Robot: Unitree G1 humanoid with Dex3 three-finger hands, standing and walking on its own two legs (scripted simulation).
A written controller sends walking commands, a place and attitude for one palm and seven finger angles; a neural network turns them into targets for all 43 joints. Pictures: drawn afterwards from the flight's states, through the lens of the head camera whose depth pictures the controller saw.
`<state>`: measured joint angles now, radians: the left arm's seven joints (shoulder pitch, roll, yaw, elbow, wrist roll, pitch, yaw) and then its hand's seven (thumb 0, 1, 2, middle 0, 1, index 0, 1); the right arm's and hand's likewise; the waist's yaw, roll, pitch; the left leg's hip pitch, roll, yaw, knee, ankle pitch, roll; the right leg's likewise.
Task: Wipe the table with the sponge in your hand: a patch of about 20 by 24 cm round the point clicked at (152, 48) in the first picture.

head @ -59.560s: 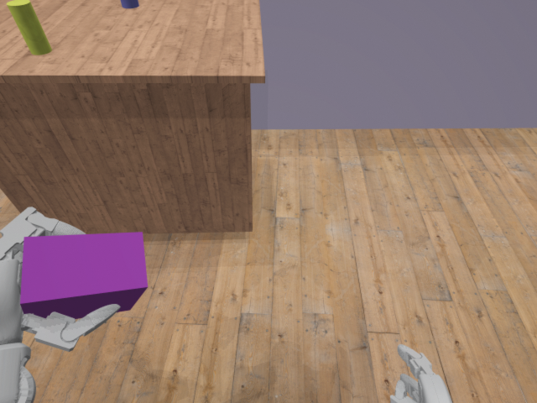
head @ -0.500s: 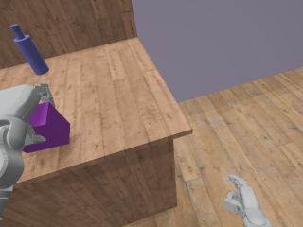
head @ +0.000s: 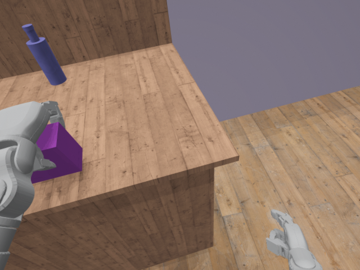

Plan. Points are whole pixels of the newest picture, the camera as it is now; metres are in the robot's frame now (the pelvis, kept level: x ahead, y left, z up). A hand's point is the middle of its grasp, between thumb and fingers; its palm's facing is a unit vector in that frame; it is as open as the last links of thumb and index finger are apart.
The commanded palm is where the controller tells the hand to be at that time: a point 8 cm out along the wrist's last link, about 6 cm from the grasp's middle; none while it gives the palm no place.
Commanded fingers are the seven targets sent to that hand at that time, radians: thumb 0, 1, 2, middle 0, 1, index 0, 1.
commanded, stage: move the sponge above the wiping area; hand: left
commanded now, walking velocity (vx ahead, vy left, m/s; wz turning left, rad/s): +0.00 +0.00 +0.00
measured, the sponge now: (49, 157) +0.27 +0.34 +0.13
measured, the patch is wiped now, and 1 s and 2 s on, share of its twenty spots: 1.00 1.00 1.00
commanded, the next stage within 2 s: none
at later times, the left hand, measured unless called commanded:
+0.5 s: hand (36, 139) +0.27 +0.34 +0.19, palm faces +0.06 -0.01 -1.00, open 10.2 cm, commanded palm +0.24 +0.33 +0.26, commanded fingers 0.00 0.10 1.30 -1.20 -1.60 -1.20 -1.60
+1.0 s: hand (45, 139) +0.28 +0.32 +0.19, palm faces +0.03 -0.02 -1.00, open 10.2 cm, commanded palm +0.24 +0.33 +0.27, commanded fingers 0.00 0.10 1.30 -1.20 -1.60 -1.20 -1.60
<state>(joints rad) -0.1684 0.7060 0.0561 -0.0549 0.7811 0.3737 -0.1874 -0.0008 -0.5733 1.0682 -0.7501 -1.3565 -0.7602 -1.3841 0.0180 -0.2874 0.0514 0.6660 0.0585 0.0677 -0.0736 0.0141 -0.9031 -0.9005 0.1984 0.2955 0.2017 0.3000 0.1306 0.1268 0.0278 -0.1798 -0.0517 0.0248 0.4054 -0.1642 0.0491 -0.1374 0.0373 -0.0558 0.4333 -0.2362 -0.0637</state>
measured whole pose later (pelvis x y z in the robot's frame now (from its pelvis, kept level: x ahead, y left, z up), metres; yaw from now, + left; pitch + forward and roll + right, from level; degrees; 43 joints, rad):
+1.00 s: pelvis +0.00 +0.01 +0.00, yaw +1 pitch -4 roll +0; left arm -0.19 0.71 0.02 -0.07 0.79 0.35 -0.25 0.00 -0.57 1.07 -0.75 -1.36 -0.76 -1.39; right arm 0.02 -0.29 0.06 0.65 0.06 0.07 -0.07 0.01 -0.90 -0.90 0.20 0.30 0.20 0.30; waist 0.13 0.13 0.03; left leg -0.17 -0.06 0.01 0.39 -0.15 0.06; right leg -0.12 0.03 -0.06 0.41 -0.23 -0.05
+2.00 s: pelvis +0.00 +0.00 +0.00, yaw +0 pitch -4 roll +0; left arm -0.19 0.75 0.10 -0.03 0.76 0.27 -0.18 0.00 -0.57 1.06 -0.75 -1.36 -0.77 -1.38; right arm 0.05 -0.28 0.05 0.67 0.05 0.07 -0.07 0.01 -0.90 -0.90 0.20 0.30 0.20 0.30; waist 0.13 0.12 0.04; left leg -0.17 -0.04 0.02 0.41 -0.17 0.04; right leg -0.12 0.05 -0.05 0.41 -0.23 -0.07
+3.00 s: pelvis +0.00 +0.01 +0.00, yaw +0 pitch -3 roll +0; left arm -0.17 0.76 0.12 -0.05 0.76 0.43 -0.23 0.00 -0.57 1.06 -0.75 -1.37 -0.76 -1.39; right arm 0.04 -0.30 0.06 0.66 0.07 0.10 -0.06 0.01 -0.90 -0.90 0.20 0.30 0.20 0.30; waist 0.12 0.14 0.02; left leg -0.18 -0.05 0.02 0.40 -0.16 0.06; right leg -0.13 0.04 -0.05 0.41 -0.22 -0.05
